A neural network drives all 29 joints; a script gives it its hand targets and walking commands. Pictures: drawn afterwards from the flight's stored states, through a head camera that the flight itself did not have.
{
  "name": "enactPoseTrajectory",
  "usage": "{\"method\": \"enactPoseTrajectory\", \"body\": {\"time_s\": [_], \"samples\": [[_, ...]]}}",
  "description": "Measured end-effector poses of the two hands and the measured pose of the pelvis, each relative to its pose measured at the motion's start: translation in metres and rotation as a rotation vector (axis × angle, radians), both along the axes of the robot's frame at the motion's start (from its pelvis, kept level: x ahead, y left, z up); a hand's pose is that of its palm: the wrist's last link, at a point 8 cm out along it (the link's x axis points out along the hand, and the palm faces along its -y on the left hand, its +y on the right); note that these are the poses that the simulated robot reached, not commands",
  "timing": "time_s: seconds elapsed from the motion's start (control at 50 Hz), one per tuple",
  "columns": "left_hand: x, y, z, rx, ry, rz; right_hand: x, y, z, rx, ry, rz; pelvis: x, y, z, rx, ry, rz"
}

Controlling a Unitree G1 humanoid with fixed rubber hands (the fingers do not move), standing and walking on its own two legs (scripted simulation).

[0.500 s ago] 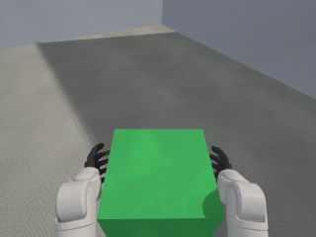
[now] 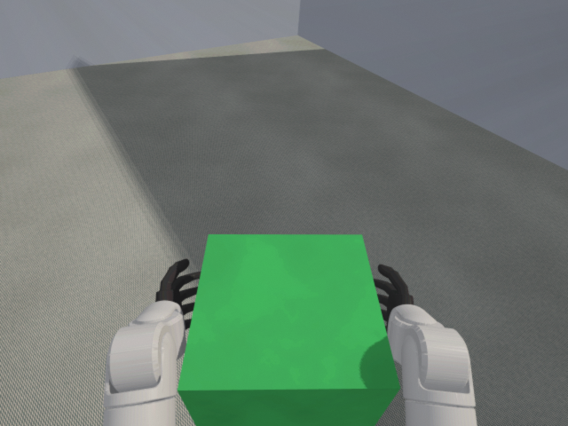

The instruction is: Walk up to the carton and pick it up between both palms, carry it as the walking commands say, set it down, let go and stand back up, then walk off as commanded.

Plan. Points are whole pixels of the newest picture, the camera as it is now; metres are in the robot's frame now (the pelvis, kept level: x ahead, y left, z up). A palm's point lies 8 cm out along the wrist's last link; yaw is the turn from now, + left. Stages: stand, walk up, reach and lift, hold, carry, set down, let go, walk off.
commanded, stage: carry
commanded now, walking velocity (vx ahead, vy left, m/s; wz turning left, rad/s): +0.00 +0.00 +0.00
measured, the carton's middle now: (285, 347) +0.26 +0.01 +0.01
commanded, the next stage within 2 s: none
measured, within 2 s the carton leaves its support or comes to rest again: neither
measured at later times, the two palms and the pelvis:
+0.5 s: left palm (173, 313) +0.29 +0.17 +0.03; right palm (386, 325) +0.28 -0.13 +0.04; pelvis +0.01 +0.02 +0.00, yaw +0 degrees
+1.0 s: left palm (169, 316) +0.28 +0.18 +0.03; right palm (383, 331) +0.28 -0.12 +0.04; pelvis +0.01 +0.03 +0.00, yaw -1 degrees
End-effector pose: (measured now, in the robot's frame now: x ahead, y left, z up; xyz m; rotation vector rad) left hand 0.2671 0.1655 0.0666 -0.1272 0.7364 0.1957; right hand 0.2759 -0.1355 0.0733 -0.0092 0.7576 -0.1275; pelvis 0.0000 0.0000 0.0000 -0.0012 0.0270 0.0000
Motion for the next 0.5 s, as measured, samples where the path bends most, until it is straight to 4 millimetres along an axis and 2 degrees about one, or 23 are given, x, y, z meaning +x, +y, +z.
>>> {"method": "enactPoseTrajectory", "body": {"time_s": [0.24,0.5], "samples": [[0.018,0.002,-0.022,0.039,-0.009,-0.056,0.009,0.001,-0.025,0.000,-0.009,-0.015,0.010,0.011,-0.001,-0.002,0.011,-0.002],[0.020,0.007,-0.032,0.053,-0.044,-0.083,0.008,0.006,-0.035,-0.011,-0.043,-0.020,0.013,0.020,-0.003,-0.006,0.012,-0.007]]}}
